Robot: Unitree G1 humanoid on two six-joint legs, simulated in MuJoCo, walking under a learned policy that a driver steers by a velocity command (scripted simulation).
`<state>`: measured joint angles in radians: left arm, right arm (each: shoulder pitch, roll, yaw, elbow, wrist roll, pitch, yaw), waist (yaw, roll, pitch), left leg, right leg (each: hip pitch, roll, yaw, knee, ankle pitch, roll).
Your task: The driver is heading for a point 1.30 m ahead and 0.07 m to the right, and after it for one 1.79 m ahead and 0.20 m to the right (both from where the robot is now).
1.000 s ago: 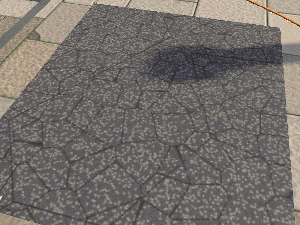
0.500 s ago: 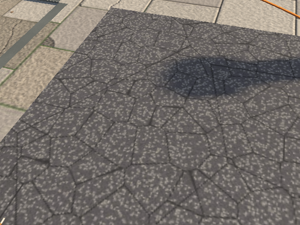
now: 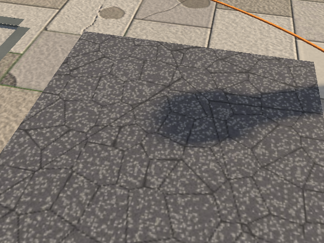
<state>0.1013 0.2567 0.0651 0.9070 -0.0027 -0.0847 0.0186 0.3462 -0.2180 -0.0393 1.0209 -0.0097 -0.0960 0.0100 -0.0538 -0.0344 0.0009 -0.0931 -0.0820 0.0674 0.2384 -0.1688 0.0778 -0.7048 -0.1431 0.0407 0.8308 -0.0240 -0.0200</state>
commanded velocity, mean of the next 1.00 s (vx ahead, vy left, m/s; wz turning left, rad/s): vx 0.08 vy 0.00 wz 0.00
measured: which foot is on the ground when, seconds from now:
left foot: down 0.00-0.18, up 0.20-0.46, down 0.48-1.00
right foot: up 0.00-0.14, down 0.16-1.00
